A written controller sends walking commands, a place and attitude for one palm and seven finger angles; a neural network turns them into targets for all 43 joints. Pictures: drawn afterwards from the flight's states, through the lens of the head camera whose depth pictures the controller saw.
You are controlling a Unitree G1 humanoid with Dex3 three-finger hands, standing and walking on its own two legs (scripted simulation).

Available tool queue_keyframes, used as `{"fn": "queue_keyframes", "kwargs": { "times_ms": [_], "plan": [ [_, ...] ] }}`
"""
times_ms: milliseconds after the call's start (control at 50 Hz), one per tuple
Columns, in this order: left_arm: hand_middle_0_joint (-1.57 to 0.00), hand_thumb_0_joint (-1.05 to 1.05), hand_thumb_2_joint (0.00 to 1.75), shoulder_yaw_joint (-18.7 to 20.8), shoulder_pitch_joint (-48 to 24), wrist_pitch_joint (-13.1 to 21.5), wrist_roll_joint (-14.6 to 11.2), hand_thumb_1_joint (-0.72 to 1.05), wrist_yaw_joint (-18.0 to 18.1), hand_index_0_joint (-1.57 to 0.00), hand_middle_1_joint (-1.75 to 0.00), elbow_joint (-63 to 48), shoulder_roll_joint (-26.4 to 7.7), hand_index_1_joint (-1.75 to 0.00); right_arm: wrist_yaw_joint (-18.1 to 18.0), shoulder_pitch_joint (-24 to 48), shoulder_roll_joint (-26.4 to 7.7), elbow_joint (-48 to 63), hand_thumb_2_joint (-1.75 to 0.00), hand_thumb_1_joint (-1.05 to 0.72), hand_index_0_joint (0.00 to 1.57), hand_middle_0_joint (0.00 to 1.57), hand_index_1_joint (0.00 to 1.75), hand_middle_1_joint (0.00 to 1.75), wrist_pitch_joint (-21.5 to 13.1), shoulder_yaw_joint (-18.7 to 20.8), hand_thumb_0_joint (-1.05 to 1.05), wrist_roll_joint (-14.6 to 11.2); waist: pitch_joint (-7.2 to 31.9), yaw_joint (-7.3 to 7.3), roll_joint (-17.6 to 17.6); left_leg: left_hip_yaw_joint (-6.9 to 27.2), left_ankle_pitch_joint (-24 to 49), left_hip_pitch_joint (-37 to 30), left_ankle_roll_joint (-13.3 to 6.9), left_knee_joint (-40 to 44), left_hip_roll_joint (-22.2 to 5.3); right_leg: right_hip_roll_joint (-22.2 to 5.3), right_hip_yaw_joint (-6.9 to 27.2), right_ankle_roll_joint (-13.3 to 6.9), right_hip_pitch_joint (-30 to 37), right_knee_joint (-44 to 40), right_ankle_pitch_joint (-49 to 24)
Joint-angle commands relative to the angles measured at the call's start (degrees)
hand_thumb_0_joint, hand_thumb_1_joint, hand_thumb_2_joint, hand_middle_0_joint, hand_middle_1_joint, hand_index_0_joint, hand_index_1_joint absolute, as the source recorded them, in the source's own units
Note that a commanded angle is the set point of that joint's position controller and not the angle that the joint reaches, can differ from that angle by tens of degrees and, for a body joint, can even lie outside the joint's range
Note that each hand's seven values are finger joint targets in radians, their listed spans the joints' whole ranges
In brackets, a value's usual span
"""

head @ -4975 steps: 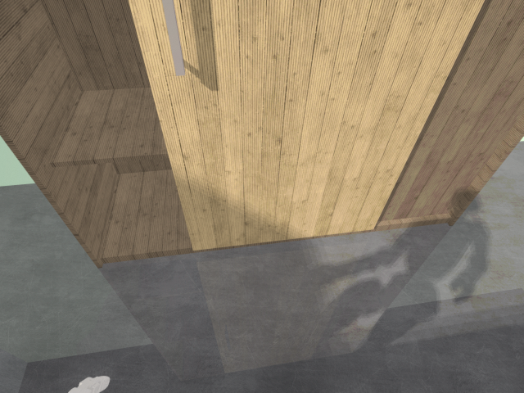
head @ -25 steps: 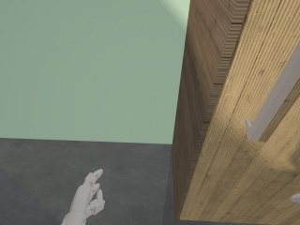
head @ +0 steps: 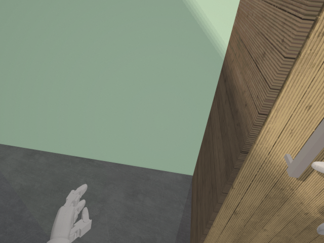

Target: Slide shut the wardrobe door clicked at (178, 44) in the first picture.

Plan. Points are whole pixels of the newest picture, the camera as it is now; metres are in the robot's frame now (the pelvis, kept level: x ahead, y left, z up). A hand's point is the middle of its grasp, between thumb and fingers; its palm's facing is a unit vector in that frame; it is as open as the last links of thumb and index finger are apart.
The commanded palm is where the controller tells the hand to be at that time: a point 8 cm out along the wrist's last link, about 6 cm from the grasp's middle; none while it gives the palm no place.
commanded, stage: draw the hand back to the body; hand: right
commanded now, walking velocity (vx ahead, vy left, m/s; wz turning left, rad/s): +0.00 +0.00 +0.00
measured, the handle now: out of the picture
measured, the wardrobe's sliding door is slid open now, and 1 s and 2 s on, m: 0.00 0.00 0.00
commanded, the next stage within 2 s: step back with the hand held close in 1.06 s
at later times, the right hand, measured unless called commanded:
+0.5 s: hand (308, 171) +0.21 -0.29 +0.18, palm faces +0.50 +0.76 -0.42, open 10.6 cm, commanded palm +0.16 -0.32 +0.19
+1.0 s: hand (298, 175) +0.20 -0.27 +0.17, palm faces +0.50 +0.81 -0.32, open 8.6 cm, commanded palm +0.15 -0.30 +0.19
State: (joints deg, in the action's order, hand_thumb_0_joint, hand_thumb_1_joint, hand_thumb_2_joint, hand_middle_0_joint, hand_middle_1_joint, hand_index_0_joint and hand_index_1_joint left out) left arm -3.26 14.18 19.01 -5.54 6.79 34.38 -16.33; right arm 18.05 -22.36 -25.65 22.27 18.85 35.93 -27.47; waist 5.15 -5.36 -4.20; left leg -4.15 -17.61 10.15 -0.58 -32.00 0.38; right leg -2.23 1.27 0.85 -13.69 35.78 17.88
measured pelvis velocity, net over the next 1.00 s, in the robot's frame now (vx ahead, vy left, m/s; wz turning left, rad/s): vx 0.01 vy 0.00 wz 0.01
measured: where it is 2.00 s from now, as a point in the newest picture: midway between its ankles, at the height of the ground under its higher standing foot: outside the picture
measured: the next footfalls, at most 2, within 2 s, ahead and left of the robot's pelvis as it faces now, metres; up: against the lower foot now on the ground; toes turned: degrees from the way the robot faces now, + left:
none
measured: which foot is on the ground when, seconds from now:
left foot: down 0.00-1.00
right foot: down 0.00-1.00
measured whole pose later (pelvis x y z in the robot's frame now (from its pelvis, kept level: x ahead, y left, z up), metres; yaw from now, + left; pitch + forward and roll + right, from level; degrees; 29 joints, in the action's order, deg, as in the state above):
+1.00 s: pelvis +0.01 +0.00 +0.01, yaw +1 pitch -5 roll +0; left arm -1.6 10.8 9.4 0.9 4.6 36.6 -12.1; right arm -6.4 -22.4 -18.0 19.2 -3.5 19.5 -4.6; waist -0.6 -5.1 -3.3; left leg -3.0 -14.5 5.0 -0.3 -24.8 -0.3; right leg -1.4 0.0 0.6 -7.2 26.3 13.9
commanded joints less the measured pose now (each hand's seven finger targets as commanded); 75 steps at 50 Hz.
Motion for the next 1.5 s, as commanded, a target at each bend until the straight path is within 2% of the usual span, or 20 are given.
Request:
{"fn": "queue_keyframes", "kwargs": {
  "times_ms": [0,40,100,160,200,280,420,500,660,800,1140,1160,1180,1200,1220,1240,1280,1360,1420,1480],
  "plan": [
    [-0.20,0.00,0.90,3.02,-11.02,3.58,3.64,0.90,-1.38,-0.20,-0.30,-10.49,-3.69,-0.30,-17.05,5.12,-14.46,14.25,-0.32,0.30,0.24,0.24,1.00,1.00,-16.09,2.97,0.00,13.93,-8.64,-0.70,-1.40,6.19,-2.47,6.65,-1.23,11.99,-1.70,1.90,-1.61,-0.17,-6.27,-4.06,-3.99],
    [-0.20,0.00,0.90,3.48,-8.99,2.42,3.98,0.90,-1.55,-0.20,-0.30,-9.39,-2.99,-0.30,-21.35,-1.84,-10.89,14.82,-0.36,0.22,0.24,0.24,0.96,0.96,-20.53,0.10,0.00,17.05,-6.92,-0.31,-0.12,5.38,-2.29,6.68,-0.86,11.56,-1.66,1.65,-2.31,-0.94,-2.80,-4.35,-3.18],
    [-0.20,0.00,0.90,4.25,-7.94,1.74,4.83,0.90,-1.20,-0.20,-0.30,-8.58,-3.17,-0.30,-24.59,-1.55,-11.16,17.92,-0.41,0.12,0.24,0.24,0.89,0.89,-24.49,-0.70,0.00,20.05,-0.62,-0.03,-0.88,4.28,2.58,3.24,-0.40,9.36,-1.45,1.58,-2.57,-1.89,0.33,-6.09,-5.18],
    [-0.20,0.00,0.90,4.39,-7.26,0.45,5.11,0.90,-0.80,-0.20,-0.30,-7.49,-2.70,-0.30,-25.89,-2.01,-9.26,15.27,-0.46,0.01,0.23,0.23,0.83,0.83,-25.79,-2.32,0.00,21.61,-1.19,0.51,-1.38,3.41,5.84,2.90,-0.17,8.18,-1.26,1.49,-2.54,-2.18,1.73,-7.51,-6.76],
    [-0.20,0.00,0.90,4.52,-7.39,-0.48,5.35,0.90,-0.52,-0.20,-0.30,-7.15,-2.93,-0.30,-26.12,-1.10,-7.98,14.13,-0.50,-0.07,0.23,0.23,0.79,0.79,-26.07,-4.06,0.00,22.22,-1.77,0.96,1.71,3.01,6.72,2.71,0.03,8.29,-1.12,1.14,-2.15,-2.45,2.49,-8.21,-7.87],
    [-0.20,0.00,0.90,4.55,-7.81,-1.57,5.87,0.90,-0.70,-0.20,-0.30,-6.90,-2.82,-0.30,-26.25,-1.76,-7.50,15.46,-0.57,-0.21,0.22,0.22,0.70,0.70,-26.68,-5.14,0.00,23.31,1.59,0.12,-0.32,2.32,12.73,-0.62,-0.29,6.39,-1.30,1.07,-1.78,-2.30,4.20,-9.15,-14.01],
    [-0.20,0.00,0.90,4.51,-7.96,-3.96,5.88,0.90,-1.54,-0.20,-0.30,-7.43,-2.41,-0.30,-25.58,-2.26,-5.86,14.96,-0.69,-0.47,0.22,0.22,0.55,0.55,-26.29,-7.14,0.00,23.75,0.49,0.15,1.30,1.70,18.02,-2.13,-0.04,6.19,-1.33,0.16,-1.60,-1.39,4.92,-10.19,-22.73],
    [-0.20,0.00,0.90,4.53,-7.67,-5.07,5.83,0.90,-1.36,-0.20,-0.30,-6.99,-2.68,-0.30,-25.49,2.85,-3.91,12.20,-0.76,-0.61,0.21,0.21,0.47,0.47,-25.98,-9.94,0.00,24.14,-2.59,1.51,2.43,1.75,14.30,-0.07,0.09,7.75,-1.28,0.26,-1.60,-1.52,4.73,-11.06,-17.81],
    [-0.20,0.00,0.90,4.21,-9.14,-6.49,6.01,0.90,-1.05,-0.20,-0.30,-6.77,-2.42,-0.30,-25.58,9.65,-3.16,10.34,-0.90,-0.90,0.20,0.20,0.30,0.30,-26.38,-12.48,0.00,24.45,-2.09,1.61,0.86,1.84,10.64,-0.83,-0.15,9.04,-1.34,0.94,-1.28,-1.87,5.85,-12.79,-12.94],
    [-0.20,0.00,0.90,3.78,-11.01,-6.87,6.14,0.90,-1.10,-0.20,-0.30,-7.06,-1.64,-0.30,-25.15,9.04,-4.02,9.89,-0.90,-0.90,0.20,0.20,0.30,0.30,-26.75,-11.33,0.00,23.68,-4.09,1.12,1.68,2.42,7.72,-1.47,-0.03,11.94,-1.38,1.10,-1.78,-1.97,5.67,-13.68,-9.21],
    [-0.20,0.00,0.90,4.57,-11.17,-5.46,6.13,0.90,-1.55,-0.20,-0.30,-6.74,-2.17,-0.30,-25.16,7.33,-4.25,10.76,-0.90,-0.90,0.20,0.20,0.30,0.30,-27.91,-11.41,0.00,23.63,-3.62,0.87,0.59,2.99,6.24,-2.12,0.21,13.87,-1.25,1.46,-2.62,-2.29,7.13,-14.54,-8.36],
    [-0.20,0.00,0.90,4.74,-11.05,-5.30,6.23,0.90,-1.50,-0.20,-0.30,-6.64,-2.32,-0.30,-25.40,7.94,-5.34,11.39,-0.90,-0.90,0.20,0.20,0.30,0.30,-28.10,-10.34,0.00,23.72,-2.28,0.77,1.04,2.86,7.58,-2.87,0.19,13.40,-1.28,1.48,-2.61,-2.33,7.43,-14.41,-9.39],
    [-0.20,0.00,0.90,3.07,-9.71,-6.62,5.33,0.90,-1.94,-0.20,-0.30,-9.90,-2.74,-0.30,-26.37,18.81,-14.13,15.87,-0.90,-0.90,0.20,0.20,0.30,0.30,-31.35,-1.62,0.00,24.55,-9.90,2.68,-2.30,8.48,8.13,2.58,0.16,16.73,-3.81,1.10,-1.90,-2.78,2.37,-13.59,-4.77],
    [-0.20,0.00,0.90,3.86,-10.08,-7.39,5.93,0.90,-2.11,-0.20,-0.30,-7.23,-2.39,-0.30,-25.56,11.39,-8.40,11.41,-0.90,-0.90,0.20,0.20,0.30,0.30,-32.07,-5.89,0.00,24.22,-6.56,3.14,4.96,9.30,8.73,3.75,0.07,17.52,-5.20,1.00,-1.54,-3.02,2.84,-10.90,-5.38],
    [-0.20,0.00,0.90,4.26,-9.31,-8.25,6.06,0.90,-2.39,-0.20,-0.30,-7.50,-2.50,-0.30,-25.07,5.28,-5.62,8.82,-0.90,-0.90,0.20,0.20,0.30,0.30,-31.66,-8.16,0.00,24.41,-5.58,3.30,8.98,10.31,10.72,5.18,-0.12,17.49,-6.18,1.09,-1.82,-3.05,3.94,-8.68,-7.16],
    [-0.20,0.00,0.90,4.54,-8.78,-9.04,6.20,0.90,-2.67,-0.20,-0.30,-7.88,-2.67,-0.30,-24.89,4.50,-4.77,10.61,-0.90,-0.90,0.20,0.20,0.30,0.30,-31.82,-9.39,0.00,24.69,-3.51,3.55,8.90,10.10,13.54,4.72,-0.35,16.16,-7.08,0.84,-2.02,-2.82,4.23,-8.02,-8.79],
    [-0.20,0.00,0.90,5.16,-8.52,-9.90,6.31,0.90,-2.47,-0.20,-0.30,-8.67,-3.29,-0.30,-25.38,4.72,-6.08,13.65,-0.90,-0.90,0.20,0.20,0.30,0.30,-32.67,-8.47,0.00,24.97,-0.02,3.77,3.77,8.63,18.53,3.18,-0.13,12.41,-7.05,-0.04,-1.99,-2.51,4.81,-8.85,-13.28],
    [-0.20,0.00,0.90,5.74,-8.05,-11.03,5.96,0.90,-2.26,-0.20,-0.30,-10.26,-3.57,-0.30,-26.30,1.31,-6.37,15.01,-0.90,-0.90,0.20,0.20,0.30,0.30,-33.25,-7.28,0.00,25.07,4.12,3.76,0.87,6.79,23.91,0.65,1.29,6.74,-4.31,-2.40,-0.72,-2.77,4.64,-11.21,-21.90],
    [-0.20,0.00,0.90,5.73,-7.84,-11.75,5.76,0.90,-2.15,-0.20,-0.30,-11.17,-3.39,-0.30,-26.53,-0.26,-6.46,14.80,-0.90,-0.90,0.20,0.20,0.30,0.30,-33.22,-6.69,0.00,25.04,4.32,3.74,2.12,6.37,22.46,-0.36,1.61,4.84,-3.48,-3.43,0.21,-2.93,1.29,-12.11,-20.65],
    [-0.20,0.00,0.90,5.93,-7.77,-12.15,5.75,0.90,-2.17,-0.20,-0.30,-11.91,-3.84,-0.30,-26.70,-1.71,-7.23,16.04,-0.90,-0.90,0.20,0.20,0.30,0.30,-33.57,-5.51,0.00,25.19,4.56,3.63,0.38,6.16,20.18,-2.88,1.63,2.41,-2.85,-4.35,1.89,-3.55,-4.26,-13.57,-16.17]
  ]
}}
